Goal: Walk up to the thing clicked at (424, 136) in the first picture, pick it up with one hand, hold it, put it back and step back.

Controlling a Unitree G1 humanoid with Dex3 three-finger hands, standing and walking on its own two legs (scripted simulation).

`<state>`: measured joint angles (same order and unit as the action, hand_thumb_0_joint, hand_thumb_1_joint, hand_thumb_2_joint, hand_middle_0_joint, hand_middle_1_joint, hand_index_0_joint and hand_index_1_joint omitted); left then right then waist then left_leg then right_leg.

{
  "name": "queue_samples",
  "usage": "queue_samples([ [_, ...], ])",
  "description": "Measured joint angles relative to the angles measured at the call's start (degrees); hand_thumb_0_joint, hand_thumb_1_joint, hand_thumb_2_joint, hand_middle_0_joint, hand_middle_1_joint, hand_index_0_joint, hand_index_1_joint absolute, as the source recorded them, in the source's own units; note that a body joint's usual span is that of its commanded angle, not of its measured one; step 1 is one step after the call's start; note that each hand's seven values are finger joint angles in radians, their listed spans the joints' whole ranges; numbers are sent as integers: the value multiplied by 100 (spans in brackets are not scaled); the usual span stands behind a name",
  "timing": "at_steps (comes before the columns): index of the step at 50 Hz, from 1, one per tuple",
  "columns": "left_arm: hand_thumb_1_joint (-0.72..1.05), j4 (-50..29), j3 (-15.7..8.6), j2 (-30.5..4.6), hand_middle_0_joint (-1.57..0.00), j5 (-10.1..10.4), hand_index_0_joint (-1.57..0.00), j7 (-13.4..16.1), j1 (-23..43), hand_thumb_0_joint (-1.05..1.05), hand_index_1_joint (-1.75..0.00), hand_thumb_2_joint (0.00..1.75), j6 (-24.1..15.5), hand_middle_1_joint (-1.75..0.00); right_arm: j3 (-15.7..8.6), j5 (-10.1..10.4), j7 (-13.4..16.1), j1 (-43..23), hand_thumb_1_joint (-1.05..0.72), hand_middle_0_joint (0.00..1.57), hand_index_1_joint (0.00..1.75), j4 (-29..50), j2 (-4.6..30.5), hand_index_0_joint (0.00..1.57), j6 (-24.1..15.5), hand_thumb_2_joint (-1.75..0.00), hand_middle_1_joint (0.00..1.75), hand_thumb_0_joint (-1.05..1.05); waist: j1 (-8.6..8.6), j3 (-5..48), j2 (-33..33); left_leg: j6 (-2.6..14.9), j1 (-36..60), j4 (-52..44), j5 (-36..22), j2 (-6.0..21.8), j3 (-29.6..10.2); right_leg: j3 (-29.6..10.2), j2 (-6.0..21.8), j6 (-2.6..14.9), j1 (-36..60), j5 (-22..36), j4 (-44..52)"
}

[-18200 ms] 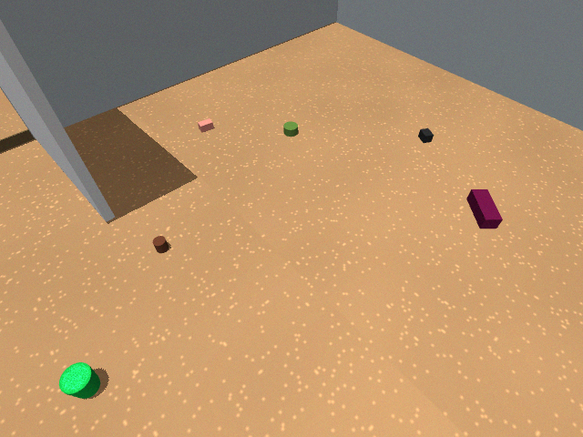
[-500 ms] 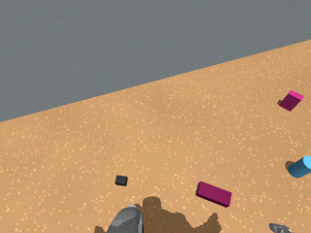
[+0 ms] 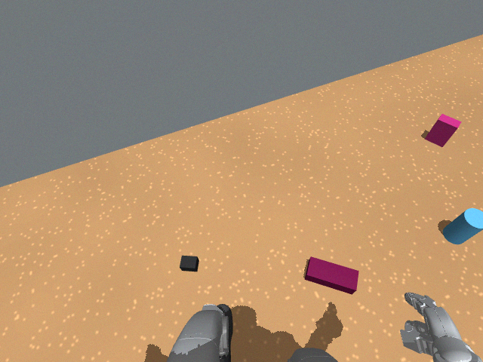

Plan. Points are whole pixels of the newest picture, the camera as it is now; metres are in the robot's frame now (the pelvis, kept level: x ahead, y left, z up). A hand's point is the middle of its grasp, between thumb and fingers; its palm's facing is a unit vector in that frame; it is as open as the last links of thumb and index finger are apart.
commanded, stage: walk up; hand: left
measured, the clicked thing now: (189, 263) +0.49 +0.26 -0.72
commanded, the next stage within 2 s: none
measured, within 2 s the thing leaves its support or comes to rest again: neither
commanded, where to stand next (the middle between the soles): +0.11 +0.01 m, yaw +2 degrees
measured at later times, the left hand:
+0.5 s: hand out of the picture +0.04 +0.28 -0.12, palm faces +0.08 -0.94 -0.32, open 7.4 cm
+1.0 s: hand out of the picture +0.10 +0.28 -0.13, palm faces +0.11 -0.90 -0.42, open 7.4 cm
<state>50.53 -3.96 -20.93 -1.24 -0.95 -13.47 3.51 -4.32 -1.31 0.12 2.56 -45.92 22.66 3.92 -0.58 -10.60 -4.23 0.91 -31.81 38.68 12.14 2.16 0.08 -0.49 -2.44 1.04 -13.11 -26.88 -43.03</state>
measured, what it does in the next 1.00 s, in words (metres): steps on the spot: left foot, then right foot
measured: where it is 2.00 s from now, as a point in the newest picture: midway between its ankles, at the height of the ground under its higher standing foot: outside the picture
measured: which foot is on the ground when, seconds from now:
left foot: up 0.00-0.28, down 0.30-0.70, up 0.72-0.98, down 1.00-1.00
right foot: down 0.00-0.34, up 0.36-0.64, down 0.66-1.00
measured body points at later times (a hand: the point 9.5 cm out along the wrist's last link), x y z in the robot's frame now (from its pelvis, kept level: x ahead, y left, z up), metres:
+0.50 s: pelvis +0.00 +0.01 +0.03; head +0.00 +0.03 +0.48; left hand +0.03 +0.33 -0.09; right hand +0.08 -0.30 -0.06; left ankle -0.06 +0.12 -0.71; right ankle +0.07 -0.14 -0.65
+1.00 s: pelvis -0.01 +0.00 -0.01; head +0.03 +0.00 +0.44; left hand +0.09 +0.33 -0.10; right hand +0.08 -0.31 -0.14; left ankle -0.04 +0.11 -0.71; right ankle +0.17 -0.12 -0.71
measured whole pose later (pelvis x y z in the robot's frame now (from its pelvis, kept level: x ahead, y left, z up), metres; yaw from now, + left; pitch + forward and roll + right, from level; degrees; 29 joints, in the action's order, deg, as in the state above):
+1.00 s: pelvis -0.01 +0.00 -0.01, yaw +8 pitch -3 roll +0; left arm 48.7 -2.8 -21.3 -1.8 0.6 -3.4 1.6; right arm -2.7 -0.4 -1.2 14.3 -52.7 23.2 3.2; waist 0.2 -8.4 -1.4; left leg 0.6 -18.1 47.5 28.2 -1.2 0.2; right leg 2.8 5.1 0.1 -30.4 -5.6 -38.5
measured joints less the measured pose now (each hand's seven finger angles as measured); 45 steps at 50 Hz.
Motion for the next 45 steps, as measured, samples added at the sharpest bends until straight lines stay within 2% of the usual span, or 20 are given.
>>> queue_samples([
  [2, 91, -8, 6, -36, -21, -105, -21, -11, -229, 0, -30, 89, 43, -30, -20, 23, 29, 246, -90, 20, 30, -137, -39, 20, 53, -90, 29, 1, -200, 161, 267, -119, -203, 1063, 1031, -485, -263, -182, 246, 70, -109, 80, 8],
  [4, 90, 43, -10, -7, -21, -136, -21, 30, -379, 1, -30, 89, 38, -30, -27, 79, -10, 449, -90, 20, 30, -239, 11, 20, 50, -90, 29, 1, -302, 248, 384, -172, -222, 2042, 1191, -813, -535, -316, 396, 49, -122, 314, 283],
  [6, 90, 109, -30, 55, -21, -148, -21, 65, -417, 1, -30, 89, -5, -30, -42, 122, -7, 696, -90, 20, 30, -286, 95, 20, -29, -90, 29, 1, -208, 343, 289, -190, -93, 2608, 1018, -938, -782, -200, 429, -15, -103, 561, 642],
  [8, 90, 68, -50, 66, -21, -186, -21, 50, -430, 1, -30, 89, -89, -30, -7, 145, -14, 997, -90, 20, 30, -388, 140, 20, -114, -90, 29, 1, -183, 462, 223, -242, 318, 2487, 998, -841, -765, -86, 421, 6, -99, 690, 866],
  [11, 90, -179, -85, 24, -21, -208, -21, -40, -455, 1, -30, 89, -248, -30, 66, 121, -110, 1435, -90, 20, 30, -638, 147, 20, -177, -90, 29, 1, -180, 652, 212, -275, 1121, 1465, 1312, -546, -428, 151, 433, 82, -37, 699, 1006],
  [14, 90, -424, -87, -75, -21, -136, -21, -118, -485, 1, -30, 89, -397, -30, 109, 45, -174, 1645, -90, 20, 30, -812, 98, 20, -253, -90, 29, 1, -197, 732, 307, -171, 1831, 36, 1630, -369, -162, 361, 491, 43, 35, 626, 950],
  [15, 90, -476, -69, -124, -21, -104, -21, -140, -503, 1, -30, 89, -419, -30, 106, 21, -166, 1633, -90, 20, 30, -831, 74, 20, -316, -90, 29, 1, -191, 710, 356, -110, 2056, -534, 1418, -353, -95, 395, 518, -17, 35, 578, 856],
  [16, 90, -489, -64, -200, -21, -77, -21, -149, -517, 1, -30, 90, -411, -30, 94, -3, -144, 1560, -90, 20, 30, -845, 0, 20, -397, -90, 29, 2, -211, 625, 527, -44, 2233, -848, 822, -441, -6, 323, 617, -53, 28, 492, 676],
  [17, 90, -456, -75, -262, -21, -49, -21, -147, -557, 1, -30, 90, -375, -30, 90, -24, -133, 1490, -90, 20, 30, -806, -87, 20, -486, -90, 29, 2, -246, 563, 738, 6, 2388, -971, 650, -557, 131, 158, 722, 10, -56, 444, 357],
  [18, 90, -378, -84, -262, -21, -32, -21, -140, -608, 1, -30, 90, -316, -30, 97, -52, -132, 1483, -90, 20, 30, -709, -131, 20, -585, -90, 29, 2, -214, 600, 812, 36, 2459, -985, 664, -580, 186, 4, 672, 29, -230, 267, -108],
  [20, 90, -184, -24, -221, -21, -50, -21, -141, -627, 1, -30, 90, -195, -30, 114, -8, -145, 1606, -90, 20, 30, -506, -152, 20, -749, -90, 29, 2, 13, 781, 720, 105, 2527, -996, 733, -480, 19, -78, 429, 58, -581, 19, -914],
  [22, 90, -142, 25, -240, -21, -17, -21, -175, -568, 1, -30, 90, -205, -30, 145, 25, -144, 1732, -90, 21, 30, -402, -174, 20, -811, -90, 30, 1, 104, 853, 702, 115, 2714, -1209, 675, -401, -118, -204, 335, 82, -893, 216, -1285],
  [26, 90, -261, 24, -298, -21, 54, -21, -234, -469, 1, -30, 90, -375, -30, 204, 61, -146, 1765, -90, 21, 30, -280, -157, 21, -846, -90, 30, 1, 31, 724, 809, 28, 3082, -1510, 623, -342, -49, -282, 545, -8, -1424, 850, -973],
  [29, 91, -181, 47, -261, -21, 86, -21, -194, -306, 1, -30, 90, -436, -30, 216, 63, -113, 1647, -90, 21, 30, -211, -99, 21, -760, -90, 30, 1, 49, 561, 799, -22, 3149, -1374, 777, -332, 24, -112, 696, -85, -1506, 1348, -183],
  [33, 90, -10, 99, -167, -21, 133, -21, -46, -53, 1, -30, 90, -508, -30, 221, 151, -71, 1463, -90, 21, 30, -151, -37, 20, -507, -90, 30, 1, 144, 412, 665, -117, 2866, -559, 1319, -319, 2, 81, 602, -53, -1066, 2252, 830],
  [35, 91, 69, 103, 6, -21, 105, -21, 40, 162, 1, -30, 90, -538, -30, 193, 237, -33, 1259, -90, 20, 30, -228, 43, 20, -383, -90, 30, 1, 102, 260, 316, -53, 2500, 247, 1610, -131, -102, 200, 399, -51, -1032, 1934, 815],
  [37, 91, -11, 183, 126, -21, 89, -21, 71, 384, 1, -30, 90, -561, -30, 192, 271, 28, 1050, -90, 20, 30, -243, 51, 20, -280, -90, 29, 1, 74, 31, 142, 30, 1981, 1230, 1894, -311, -442, 256, 389, -28, -1143, 1929, 666],
  [39, 90, -103, 251, 200, -21, 77, -21, 94, 561, 1, -30, 90, -539, -30, 226, 275, 50, 911, -90, 20, 30, -261, 40, 20, -205, -90, 29, 1, 10, -118, 110, 52, 1565, 1910, 2128, -493, -493, 214, 462, -11, -1213, 1991, 652],
  [42, 90, -164, 293, 260, -21, 26, -21, 118, 744, 1, -30, 89, -426, -30, 227, 257, 14, 854, -90, 20, 30, -332, 41, 20, -131, -90, 29, 1, 4, -108, 46, -4, 1112, 2411, 2012, -546, -491, 236, 549, -4, -1317, 2080, 713],
  [45, 90, -194, 249, 212, -21, -42, -21, 142, 858, 1, -30, 89, -330, -30, 218, 189, -39, 928, -90, 20, 30, -430, 38, 20, -68, -90, 29, 1, 4, -1, 74, -74, 1000, 2268, 1917, -481, -386, 256, 618, 2, -1454, 2112, 667],
])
